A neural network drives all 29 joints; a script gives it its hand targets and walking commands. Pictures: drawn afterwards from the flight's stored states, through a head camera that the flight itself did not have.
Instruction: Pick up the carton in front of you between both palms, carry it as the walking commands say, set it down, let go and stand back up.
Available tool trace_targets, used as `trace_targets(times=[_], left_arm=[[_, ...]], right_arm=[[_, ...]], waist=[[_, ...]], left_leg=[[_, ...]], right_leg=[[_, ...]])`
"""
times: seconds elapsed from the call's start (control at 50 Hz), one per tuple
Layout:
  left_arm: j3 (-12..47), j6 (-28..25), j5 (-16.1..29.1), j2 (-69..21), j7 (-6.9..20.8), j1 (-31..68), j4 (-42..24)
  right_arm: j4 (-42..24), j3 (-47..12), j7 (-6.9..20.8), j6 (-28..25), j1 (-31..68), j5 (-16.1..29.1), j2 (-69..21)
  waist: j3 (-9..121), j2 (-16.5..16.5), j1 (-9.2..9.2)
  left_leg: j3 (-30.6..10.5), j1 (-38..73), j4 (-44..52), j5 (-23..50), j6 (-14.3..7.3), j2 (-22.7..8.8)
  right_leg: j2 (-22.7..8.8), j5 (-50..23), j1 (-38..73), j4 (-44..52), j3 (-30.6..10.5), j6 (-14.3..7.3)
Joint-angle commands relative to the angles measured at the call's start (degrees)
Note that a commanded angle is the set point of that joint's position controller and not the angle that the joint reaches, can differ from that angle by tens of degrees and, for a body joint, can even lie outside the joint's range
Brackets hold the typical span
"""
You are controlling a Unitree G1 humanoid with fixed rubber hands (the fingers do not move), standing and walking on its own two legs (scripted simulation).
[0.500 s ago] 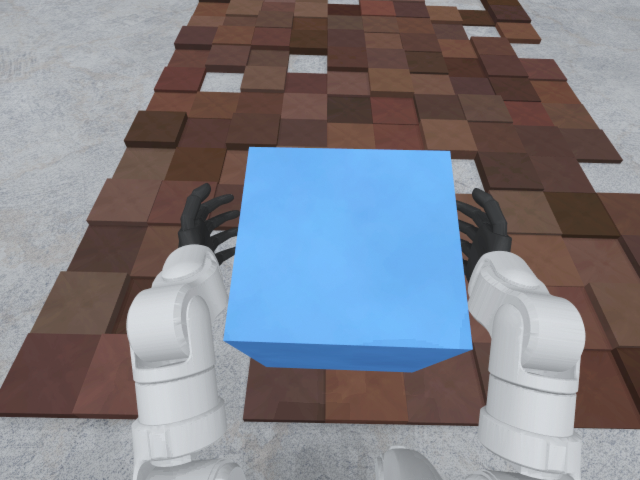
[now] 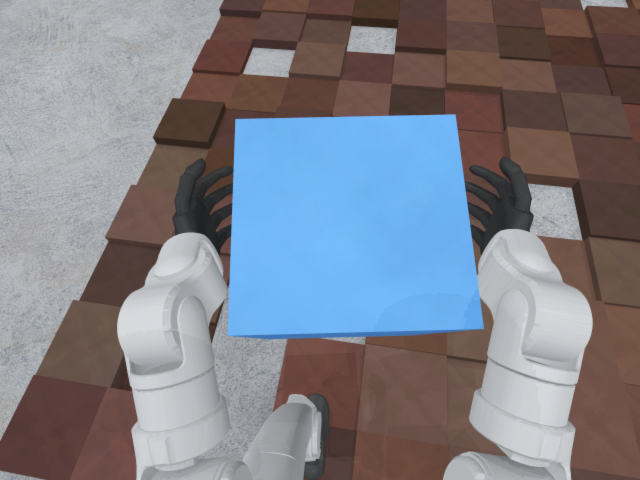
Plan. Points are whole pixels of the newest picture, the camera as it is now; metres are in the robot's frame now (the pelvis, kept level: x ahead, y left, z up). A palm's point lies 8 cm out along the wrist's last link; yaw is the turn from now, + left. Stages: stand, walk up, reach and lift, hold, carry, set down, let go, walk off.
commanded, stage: carry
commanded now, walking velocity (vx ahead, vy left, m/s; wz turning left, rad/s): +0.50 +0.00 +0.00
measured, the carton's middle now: (342, 249) +0.37 +0.04 +0.05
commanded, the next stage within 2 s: none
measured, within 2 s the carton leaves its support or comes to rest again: neither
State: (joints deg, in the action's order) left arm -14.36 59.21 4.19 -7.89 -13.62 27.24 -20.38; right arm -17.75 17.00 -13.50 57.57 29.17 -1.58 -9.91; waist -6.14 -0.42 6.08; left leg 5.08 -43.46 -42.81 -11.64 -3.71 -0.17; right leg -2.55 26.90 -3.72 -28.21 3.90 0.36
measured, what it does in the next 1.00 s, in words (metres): climbs: right foot, then left foot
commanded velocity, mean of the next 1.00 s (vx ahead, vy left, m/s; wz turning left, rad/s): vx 0.50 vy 0.00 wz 0.00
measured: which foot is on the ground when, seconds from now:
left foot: down 0.00-0.44, up 0.46-0.74, down 0.76-1.00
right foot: down 0.00-0.02, up 0.04-0.40, down 0.42-0.84, up 0.86-1.00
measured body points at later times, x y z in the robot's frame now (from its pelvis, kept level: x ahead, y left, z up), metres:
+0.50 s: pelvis +0.34 +0.01 +0.04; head +0.35 +0.01 +0.49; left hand +0.71 +0.17 +0.20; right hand +0.71 -0.15 +0.20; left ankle +0.20 +0.09 -0.62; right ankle +0.39 -0.07 -0.68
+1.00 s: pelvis +0.66 +0.08 +0.04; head +0.70 +0.09 +0.49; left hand +0.95 +0.23 +0.10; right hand +0.94 -0.08 +0.10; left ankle +0.61 +0.16 -0.71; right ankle +0.61 -0.03 -0.63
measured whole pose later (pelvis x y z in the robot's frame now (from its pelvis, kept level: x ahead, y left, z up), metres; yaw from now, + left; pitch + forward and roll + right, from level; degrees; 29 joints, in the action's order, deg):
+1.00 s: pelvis +0.66 +0.08 +0.04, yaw +0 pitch +6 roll -2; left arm -5.5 61.6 -1.5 -7.4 -8.7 6.2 -20.1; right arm -19.4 5.9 -8.4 60.5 5.9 -1.2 -7.4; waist 2.2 -1.4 -2.1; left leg 5.6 -9.9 -16.5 -29.3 -0.9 -0.3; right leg -1.4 31.8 -28.8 -55.9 5.6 0.4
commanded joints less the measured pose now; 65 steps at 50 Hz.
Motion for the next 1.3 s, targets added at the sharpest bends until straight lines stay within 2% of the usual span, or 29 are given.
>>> trace_targets(times=[0.0,0.02,0.04,0.1,0.22,0.3,0.38,0.4,0.42,0.44,0.46,0.52,0.58,0.66,0.76,0.78,0.82,0.84,0.86,0.9,0.96,1.04,1.08,1.1,1.12,1.14,1.16,1.2,1.28], left_arm=[[41.1,-1.0,12.7,-35.1,4.3,34.1,-3.0],[38.6,-0.1,10.8,-34.6,3.7,28.8,-1.3],[36.1,0.4,8.6,-32.3,2.8,27.5,-0.7],[31.3,1.3,4.1,-34.4,1.9,28.5,0.3],[28.4,0.3,-2.0,-34.3,2.1,27.8,4.8],[28.1,1.3,-2.1,-32.5,1.5,29.9,6.0],[27.8,4.0,-0.4,-30.6,1.5,31.0,9.6],[27.2,4.7,-0.2,-30.1,1.4,30.2,11.5],[26.1,5.4,-0.2,-28.8,1.1,29.3,13.1],[25.1,5.9,-0.4,-26.7,0.4,32.6,14.2],[25.5,6.0,0.9,-28.6,0.2,31.5,15.2],[29.8,5.7,5.1,-36.8,1.3,40.0,11.3],[33.5,4.2,7.5,-42.4,2.8,42.7,9.5],[36.2,3.2,8.1,-46.6,5.1,36.0,9.9],[39.8,2.7,5.3,-49.8,7.1,19.1,7.2],[40.7,2.8,5.1,-50.4,7.5,17.7,4.7],[41.5,2.8,5.9,-51.3,8.0,13.0,0.9],[41.7,2.6,6.2,-51.6,8.1,9.6,-1.0],[41.6,2.4,5.6,-50.4,7.8,6.9,-1.3],[41.6,1.6,4.4,-49.7,7.3,3.3,-5.7],[41.3,0.4,3.0,-50.4,7.0,-1.3,-7.4],[41.3,-1.0,0.9,-47.7,6.6,-4.9,-6.6],[40.3,-1.5,-0.1,-45.2,6.0,-5.9,-4.5],[39.4,-1.8,-0.9,-44.1,5.6,-6.5,-2.8],[38.4,-1.9,-1.8,-42.1,5.2,-4.6,-2.5],[38.4,-1.6,-0.9,-40.4,5.1,-0.7,-2.0],[39.3,-1.5,1.2,-38.9,4.9,4.2,-2.4],[40.7,-1.9,4.6,-37.8,4.7,11.4,-0.3],[41.1,-3.9,7.5,-38.3,4.7,21.1,6.1]], right_arm=[[-2.0,-33.2,0.5,0.2,25.7,7.0,-27.9],[-0.4,-33.8,0.5,0.7,23.8,7.3,-27.3],[0.2,-35.6,0.9,1.5,22.9,9.8,-29.2],[-5.2,-40.5,2.8,1.9,31.2,15.3,-34.6],[-4.9,-44.5,5.0,1.5,36.4,19.0,-38.5],[-1.3,-42.5,4.9,2.9,36.9,18.8,-36.7],[5.6,-36.9,2.7,5.3,32.8,14.2,-32.8],[7.1,-35.1,1.9,6.0,32.3,12.5,-31.2],[8.2,-33.4,1.1,6.8,32.5,11.0,-29.7],[10.3,-31.1,0.6,7.6,32.9,10.1,-29.3],[9.8,-30.4,0.2,8.0,33.2,9.8,-28.8],[10.8,-27.0,0.1,7.5,35.7,7.5,-32.5],[12.8,-25.8,0.7,6.4,32.6,3.9,-35.6],[11.4,-29.5,2.3,4.9,26.4,3.1,-40.2],[4.3,-36.8,5.3,4.1,15.5,5.5,-44.2],[2.4,-38.2,5.8,3.6,14.8,6.1,-45.4],[1.6,-40.2,6.3,3.4,7.1,8.3,-49.4],[-0.4,-40.9,6.4,3.0,3.2,8.8,-49.3],[-2.1,-41.2,6.4,2.9,-0.2,8.7,-48.5],[-7.5,-43.5,6.4,2.1,1.3,10.0,-48.7],[-12.0,-46.4,7.7,1.6,-0.3,13.0,-49.3],[-13.3,-47.9,8.7,1.1,-1.7,13.1,-45.0],[-12.5,-47.6,8.4,0.9,-2.5,12.6,-41.1],[-13.1,-46.6,8.0,1.0,0.4,11.8,-38.2],[-11.6,-45.5,7.5,0.8,2.6,11.0,-36.8],[-8.1,-43.7,6.7,0.7,1.9,9.4,-36.5],[-4.2,-40.8,5.7,0.6,-0.1,7.8,-35.3],[1.6,-34.8,3.5,-0.1,0.6,4.0,-33.5],[8.2,-31.3,1.5,-2.5,10.1,2.6,-34.1]], waist=[[40.1,1.6,-15.45],[49.5,-20.1,-11.08],[53.1,-15.1,-11.09],[38.8,-3.3,-11.32],[33.3,-2.1,-11.77],[31.3,-6.9,-9.71],[29.1,-4.7,-7.83],[30.7,-3.6,-5.95],[33.6,1.5,-3.52],[35.5,13.0,-2.46],[34.2,13.3,-0.92],[29.4,0.1,-1.80],[28.3,3.5,-2.99],[28.1,8.1,-2.03],[26.9,7.7,-4.11],[30.6,1.7,-5.28],[37.3,-3.1,-7.70],[38.1,-10.5,-6.62],[34.1,-9.6,-7.57],[33.6,-8.7,-8.04],[30.2,-5.9,-7.77],[24.9,-10.0,-6.30],[29.1,-6.7,-1.59],[28.8,-0.7,2.16],[25.3,9.8,1.26],[22.2,9.3,-1.99],[22.5,4.2,-1.54],[21.8,-0.7,-1.94],[19.4,6.6,-2.24]], left_leg=[[1.0,57.9,9.4,15.5,-0.2,1.1],[-36.5,65.4,15.9,26.4,-10.8,-19.0],[-43.4,65.9,15.6,25.5,-15.0,-20.0],[-31.2,57.0,14.8,29.0,-11.2,-15.1],[-23.6,53.1,20.1,31.0,-11.2,-14.6],[-13.7,44.0,21.2,30.7,-8.6,-11.2],[-5.5,38.7,13.0,33.8,-4.1,-6.7],[-3.9,32.9,6.2,32.2,-2.4,-5.5],[-1.5,25.0,-3.8,19.7,-0.2,-3.5],[-1.7,6.4,-22.9,-7.4,2.9,3.1],[-6.1,-4.1,-31.6,-20.7,2.8,3.4],[-8.7,-3.5,-22.8,-13.4,1.3,-2.0],[-5.9,4.7,-7.3,-10.7,3.1,-2.0],[-1.1,12.6,9.2,6.8,4.4,-0.7],[3.7,23.8,25.6,17.0,3.5,-0.3],[7.0,36.6,25.4,17.7,2.2,1.5],[-3.6,66.3,20.5,22.0,-0.6,-8.3],[-14.7,72.8,17.2,35.5,-1.5,-15.7],[-17.6,74.2,15.6,47.0,-2.7,-16.2],[-25.5,72.5,21.6,23.6,-9.1,-21.6],[-17.3,64.9,26.3,12.7,-5.8,-18.0],[-5.1,45.4,27.6,16.5,-2.8,-12.9],[3.6,30.9,12.6,26.1,0.8,-9.4],[5.9,22.8,-2.1,22.4,3.0,-4.9],[1.9,10.3,-18.6,1.6,3.5,1.5],[-4.8,3.2,-30.0,-18.1,1.8,3.5],[-8.4,-0.2,-36.7,-20.7,0.8,0.7],[-9.6,-2.9,-32.4,-19.5,-0.1,-2.7],[-2.4,9.8,-4.4,-10.8,1.6,-1.8]], right_leg=[[-0.1,-30.0,-15.1,-29.3,1.1,-3.6],[9.1,0.4,-26.2,-53.1,-0.4,-0.4],[8.7,-0.9,-27.4,-64.2,-9.7,-2.4],[2.9,-2.4,-38.3,-58.4,-6.8,-3.0],[2.4,-1.1,-35.8,-26.6,-3.7,-2.9],[4.6,-16.9,-24.3,-10.1,0.8,-3.4],[5.9,-27.3,-10.2,2.9,5.8,-5.1],[3.2,-26.9,-1.3,2.9,1.7,-7.5],[-5.9,-33.4,7.7,1.0,-9.6,-10.9],[-18.4,-41.2,21.1,1.0,-29.1,-21.2],[-20.5,-35.6,21.8,3.3,-36.8,-23.8],[-16.2,-31.0,12.9,6.5,-27.0,-16.4],[-13.2,-26.4,6.2,10.2,-18.8,-13.4],[-9.8,-38.2,6.2,8.6,-7.9,-9.3],[-8.0,-44.3,8.9,1.2,-1.5,-4.7],[-4.8,-48.5,4.6,-9.7,2.3,-3.0],[-4.0,-20.3,-19.8,-27.2,3.4,0.9],[-0.4,3.5,-29.9,-35.7,1.7,1.9],[1.8,8.7,-37.3,-39.3,1.2,2.4],[0.4,9.0,-44.0,-34.0,-0.6,1.0],[-0.3,7.0,-39.7,-25.1,1.3,-0.5],[5.1,-4.6,-16.9,-8.6,11.0,-1.3],[7.2,-8.3,9.4,-5.7,11.7,-4.8],[0.1,3.0,14.5,0.9,-6.0,-9.0],[-10.8,-2.6,14.4,9.9,-31.0,-16.2],[-16.8,-26.5,10.8,10.8,-41.8,-21.2],[-19.3,-36.6,11.1,5.8,-37.1,-22.9],[-16.5,-30.6,7.7,5.7,-27.7,-17.2],[-11.2,-25.6,-3.5,9.9,-12.0,-11.2]])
